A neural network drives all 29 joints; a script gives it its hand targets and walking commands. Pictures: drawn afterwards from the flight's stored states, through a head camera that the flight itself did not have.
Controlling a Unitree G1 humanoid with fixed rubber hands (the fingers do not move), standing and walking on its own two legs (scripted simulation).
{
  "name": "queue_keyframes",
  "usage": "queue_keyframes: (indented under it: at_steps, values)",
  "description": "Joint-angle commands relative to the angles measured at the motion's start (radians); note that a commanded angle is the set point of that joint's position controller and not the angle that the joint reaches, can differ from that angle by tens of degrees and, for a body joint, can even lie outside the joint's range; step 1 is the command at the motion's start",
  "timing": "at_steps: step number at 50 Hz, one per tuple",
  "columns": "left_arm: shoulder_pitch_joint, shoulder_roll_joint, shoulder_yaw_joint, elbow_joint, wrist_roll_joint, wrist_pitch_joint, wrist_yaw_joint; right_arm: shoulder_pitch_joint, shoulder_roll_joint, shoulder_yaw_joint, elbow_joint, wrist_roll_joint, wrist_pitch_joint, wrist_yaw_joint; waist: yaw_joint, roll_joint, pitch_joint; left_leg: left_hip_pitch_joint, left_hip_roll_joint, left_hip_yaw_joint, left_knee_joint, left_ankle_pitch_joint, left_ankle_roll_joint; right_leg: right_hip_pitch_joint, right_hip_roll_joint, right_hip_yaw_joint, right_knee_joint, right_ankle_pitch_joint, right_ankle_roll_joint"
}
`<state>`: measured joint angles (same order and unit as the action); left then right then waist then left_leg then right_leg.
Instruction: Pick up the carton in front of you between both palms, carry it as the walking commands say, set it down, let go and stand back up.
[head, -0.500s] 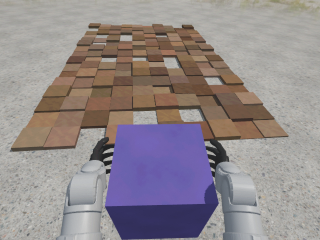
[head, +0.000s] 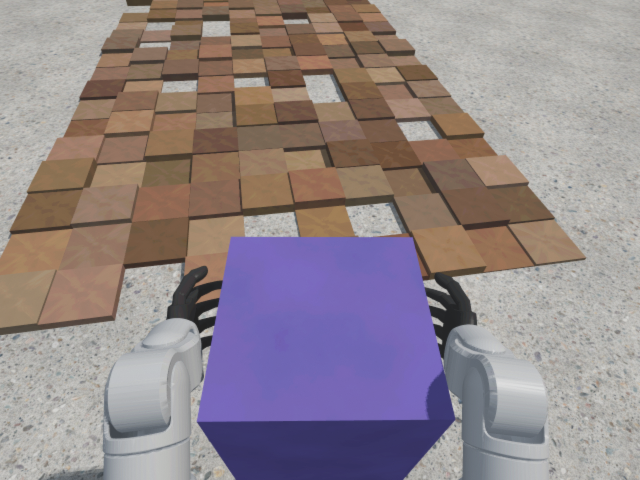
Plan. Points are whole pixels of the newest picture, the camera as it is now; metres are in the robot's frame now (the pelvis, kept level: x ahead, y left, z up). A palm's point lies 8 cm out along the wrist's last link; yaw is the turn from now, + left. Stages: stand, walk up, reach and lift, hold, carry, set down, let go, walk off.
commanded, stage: carry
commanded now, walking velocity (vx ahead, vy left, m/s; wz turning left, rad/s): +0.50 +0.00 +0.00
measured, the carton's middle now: (321, 366) +0.27 -0.01 +0.02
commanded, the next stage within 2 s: none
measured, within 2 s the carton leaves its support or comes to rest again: neither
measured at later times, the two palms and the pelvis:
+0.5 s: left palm (221, 171) +0.57 +0.14 +0.08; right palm (400, 166) +0.60 -0.16 +0.08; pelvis +0.32 -0.03 +0.01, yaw +4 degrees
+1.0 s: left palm (225, 44) +1.02 +0.18 +0.11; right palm (352, 45) +1.02 -0.12 +0.12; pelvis +0.64 +0.03 +0.00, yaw +2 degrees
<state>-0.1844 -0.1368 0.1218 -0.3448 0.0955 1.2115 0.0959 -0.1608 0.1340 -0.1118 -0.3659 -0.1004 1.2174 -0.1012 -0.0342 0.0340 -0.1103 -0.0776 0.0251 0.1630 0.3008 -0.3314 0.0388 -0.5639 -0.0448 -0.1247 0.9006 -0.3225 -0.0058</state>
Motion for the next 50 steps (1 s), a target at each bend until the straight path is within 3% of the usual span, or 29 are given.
queue_keyframes:
  at_steps: [1,3,5,6,7,8,9,10,11,12,13,15,18,24,30,32,33,34,35,36,37,38,39,41,46,50]
  values:
    - [-0.347,-0.894,-0.701,-0.001,-0.336,-0.002,-0.234,-0.447,0.879,0.722,-0.045,0.423,0.005,0.28,0.009,0.088,-0.133,0.236,0.195,-0.123,-0.047,0.672,0.079,-0.096,0.018,-0.058,-0.24,0.123,-0.003]
    - [-0.367,-0.886,-0.704,-0.008,-0.323,-0.005,-0.228,-0.464,0.864,0.725,-0.035,0.426,0.002,0.29,0.014,0.13,-0.099,0.126,0.182,-0.065,-0.054,0.735,0.058,0.071,0.057,-0.121,-0.353,0.227,-0.019]
    - [-0.378,-0.881,-0.708,-0.013,-0.327,-0.008,-0.229,-0.474,0.851,0.727,-0.036,0.425,-0.002,0.293,0.033,0.157,-0.136,0.057,0.184,0.005,0.06,0.858,0.033,0.296,0.083,-0.158,-0.378,0.303,-0.036]
    - [-0.38,-0.882,-0.709,-0.009,-0.329,-0.01,-0.231,-0.475,0.844,0.728,-0.037,0.422,-0.002,0.294,0.046,0.143,-0.18,0.017,0.158,0.056,0.185,0.856,0.009,0.437,0.109,-0.183,-0.396,0.266,-0.043]
    - [-0.388,-0.881,-0.707,-0.009,-0.332,-0.01,-0.236,-0.476,0.835,0.725,-0.033,0.418,-0.003,0.294,0.059,0.103,-0.228,-0.063,0.128,0.07,0.355,0.736,-0.005,0.592,0.089,-0.164,-0.411,0.185,-0.046]
    - [-0.38,-0.878,-0.701,-0.006,-0.334,-0.006,-0.241,-0.494,0.826,0.719,-0.031,0.411,-0.003,0.295,0.082,-0.006,-0.273,-0.204,0.101,0.048,0.593,0.478,-0.017,0.723,-0.072,0.075,-0.446,-0.013,-0.065]
    - [-0.394,-0.871,-0.696,0.03,-0.335,-0.012,-0.249,-0.491,0.847,0.731,-0.04,0.408,0.004,0.294,0.061,-0.282,-0.3,-0.489,-0.045,-0.008,0.878,-0.023,-0.063,0.842,-0.374,0.641,-0.642,-0.184,-0.217]
    - [-0.379,-0.904,-0.71,0.04,-0.352,-0.015,-0.254,-0.493,0.846,0.724,-0.02,0.405,0.0,0.294,0.059,-0.254,-0.272,-0.559,-0.013,-0.145,1.008,-0.124,-0.032,0.783,-0.398,0.717,-0.729,-0.121,-0.253]
    - [-0.398,-0.932,-0.723,0.027,-0.368,-0.022,-0.26,-0.496,0.877,0.725,-0.015,0.406,-0.01,0.295,0.057,-0.203,-0.259,-0.573,0.04,-0.167,1.032,-0.094,-0.006,0.732,-0.372,0.605,-0.706,0.027,-0.238]
    - [-0.42,-0.965,-0.738,0.014,-0.383,-0.03,-0.267,-0.492,0.903,0.724,-0.015,0.403,-0.021,0.296,0.054,-0.089,-0.261,-0.562,0.076,-0.173,0.997,-0.048,0.006,0.683,-0.346,0.504,-0.683,0.127,-0.207]
    - [-0.441,-0.988,-0.751,-0.002,-0.396,-0.037,-0.271,-0.48,0.936,0.724,0.0,0.398,-0.031,0.294,0.052,-0.03,-0.245,-0.543,0.102,-0.172,0.93,0.002,0.005,0.617,-0.321,0.423,-0.685,0.178,-0.178]
    - [-0.443,-1.006,-0.771,-0.025,-0.42,-0.049,-0.278,-0.429,0.974,0.723,0.014,0.381,-0.053,0.285,0.051,-0.072,-0.26,-0.501,0.103,-0.147,0.82,0.051,-0.006,0.577,-0.283,0.296,-0.705,0.193,-0.14]
    - [-0.403,-0.987,-0.78,-0.042,-0.435,-0.057,-0.294,-0.358,0.985,0.724,0.023,0.345,-0.08,0.264,0.054,-0.118,-0.239,-0.522,0.085,-0.087,0.65,0.078,-0.028,0.587,-0.25,0.185,-0.73,0.223,-0.138]
    - [-0.396,-0.882,-0.764,-0.065,-0.429,-0.056,-0.298,-0.402,0.918,0.749,-0.045,0.356,-0.08,0.24,0.053,-0.156,-0.134,-0.594,0.055,0.001,0.386,0.238,-0.042,0.672,-0.194,0.051,-0.707,0.487,-0.122]
    - [-0.558,-0.713,-0.712,-0.028,-0.397,-0.022,-0.247,-0.628,0.744,0.74,-0.036,0.407,-0.029,0.229,0.067,-0.189,-0.049,-0.5,0.008,0.056,0.26,0.285,0.012,0.68,-0.181,-0.016,-0.626,0.634,-0.114]
    - [-0.643,-0.672,-0.693,0.015,-0.393,-0.008,-0.23,-0.7,0.702,0.703,0.026,0.414,-0.016,0.222,0.029,-0.187,-0.122,-0.284,-0.06,0.115,0.227,0.249,0.029,0.648,-0.155,-0.082,-0.424,0.826,-0.087]
    - [-0.692,-0.659,-0.683,0.038,-0.396,0.0,-0.222,-0.726,0.681,0.68,0.065,0.413,-0.009,0.219,-0.013,-0.137,-0.196,-0.086,-0.092,0.138,0.187,0.208,0.03,0.579,-0.112,-0.116,-0.226,0.787,-0.061]
    - [-0.755,-0.643,-0.667,0.063,-0.4,0.007,-0.218,-0.763,0.673,0.66,0.093,0.415,-0.001,0.217,-0.052,-0.049,-0.292,0.137,0.056,-0.059,0.189,0.082,0.045,0.411,-0.092,-0.085,0.013,0.516,-0.042]
    - [-0.808,-0.672,-0.671,0.071,-0.419,0.018,-0.215,-0.801,0.645,0.634,0.139,0.412,0.0,0.212,-0.041,0.23,-0.37,0.33,0.333,-0.609,0.058,-0.082,0.206,0.075,0.058,-0.037,0.318,0.112,-0.001]
    - [-0.875,-0.673,-0.654,0.12,-0.428,0.021,-0.211,-0.847,0.684,0.642,0.175,0.437,0.005,0.212,-0.044,0.239,-0.343,0.353,0.36,-0.733,-0.038,0.04,0.24,-0.08,0.093,0.091,0.483,-0.163,-0.019]
    - [-0.9,-0.721,-0.645,0.158,-0.438,0.021,-0.205,-0.909,0.716,0.64,0.178,0.462,0.003,0.214,-0.036,0.199,-0.336,0.329,0.352,-0.628,0.005,0.187,0.233,-0.137,0.037,0.14,0.556,-0.138,-0.046]
    - [-0.934,-0.761,-0.632,0.179,-0.446,0.015,-0.202,-0.963,0.768,0.645,0.185,0.485,-0.002,0.218,-0.034,0.077,-0.342,0.287,0.328,-0.527,0.045,0.308,0.203,-0.144,-0.001,0.156,0.532,-0.087,-0.06]
    - [-0.975,-0.801,-0.625,0.199,-0.452,0.009,-0.2,-1.027,0.817,0.652,0.183,0.506,-0.009,0.222,-0.028,0.012,-0.324,0.215,0.306,-0.437,0.054,0.369,0.172,-0.14,-0.029,0.155,0.47,-0.043,-0.065]
    - [-1.049,-0.857,-0.614,0.233,-0.446,-0.003,-0.195,-1.156,0.885,0.65,0.19,0.539,-0.024,0.228,-0.009,0.043,-0.348,0.152,0.272,-0.336,0.035,0.358,0.132,-0.094,-0.042,0.133,0.372,0.015,-0.057]
    - [-1.171,-0.901,-0.581,0.314,-0.433,-0.022,-0.168,-1.268,0.917,0.59,0.277,0.54,-0.034,0.229,-0.018,0.083,-0.326,0.204,0.236,-0.207,0.028,0.474,0.153,-0.187,-0.031,0.065,0.152,0.08,-0.026]
    - [-1.206,-0.919,-0.558,0.359,-0.433,-0.016,-0.162,-1.269,0.915,0.537,0.342,0.505,-0.024,0.224,-0.035,0.108,-0.297,0.263,0.179,-0.123,0.087,0.647,0.144,-0.179,0.008,0.002,-0.062,0.168,-0.033]
